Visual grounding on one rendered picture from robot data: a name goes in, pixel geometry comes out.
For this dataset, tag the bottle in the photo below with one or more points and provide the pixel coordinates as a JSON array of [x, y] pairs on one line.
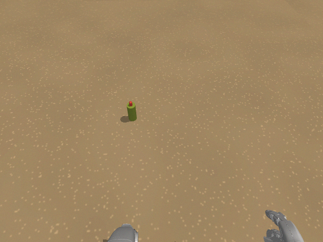
[[131, 108]]

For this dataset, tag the right robot hand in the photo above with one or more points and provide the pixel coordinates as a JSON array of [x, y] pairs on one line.
[[287, 230]]

